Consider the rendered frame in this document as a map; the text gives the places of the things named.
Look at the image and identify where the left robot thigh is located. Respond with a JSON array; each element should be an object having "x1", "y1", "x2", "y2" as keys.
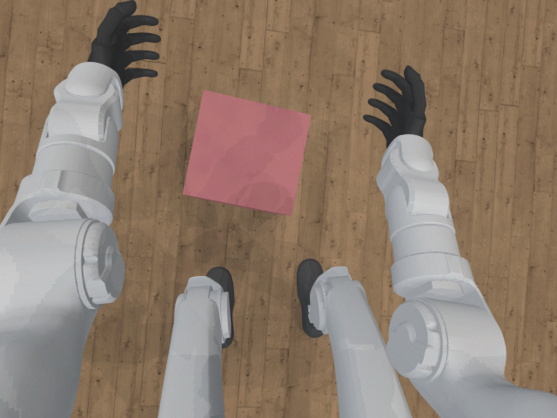
[{"x1": 158, "y1": 286, "x2": 231, "y2": 418}]

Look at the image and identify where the robot left hand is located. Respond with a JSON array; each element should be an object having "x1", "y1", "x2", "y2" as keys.
[{"x1": 87, "y1": 0, "x2": 161, "y2": 88}]

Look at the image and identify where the carton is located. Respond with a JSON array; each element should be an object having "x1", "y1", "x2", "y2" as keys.
[{"x1": 183, "y1": 90, "x2": 311, "y2": 216}]

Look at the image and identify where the right robot forearm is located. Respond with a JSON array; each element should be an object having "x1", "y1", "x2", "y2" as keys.
[{"x1": 376, "y1": 134, "x2": 507, "y2": 352}]

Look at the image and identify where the robot right upper arm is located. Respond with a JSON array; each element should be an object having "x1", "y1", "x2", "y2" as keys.
[{"x1": 386, "y1": 297, "x2": 557, "y2": 418}]

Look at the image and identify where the robot right hand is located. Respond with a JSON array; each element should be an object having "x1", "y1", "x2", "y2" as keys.
[{"x1": 363, "y1": 65, "x2": 426, "y2": 149}]

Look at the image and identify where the robot left upper arm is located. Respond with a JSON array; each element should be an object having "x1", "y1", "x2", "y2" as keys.
[{"x1": 0, "y1": 219, "x2": 125, "y2": 418}]

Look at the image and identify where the left robot forearm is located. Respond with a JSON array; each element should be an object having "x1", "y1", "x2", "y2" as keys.
[{"x1": 0, "y1": 62, "x2": 124, "y2": 230}]

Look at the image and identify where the left robot foot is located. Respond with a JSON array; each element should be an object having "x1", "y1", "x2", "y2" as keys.
[{"x1": 206, "y1": 266, "x2": 235, "y2": 348}]

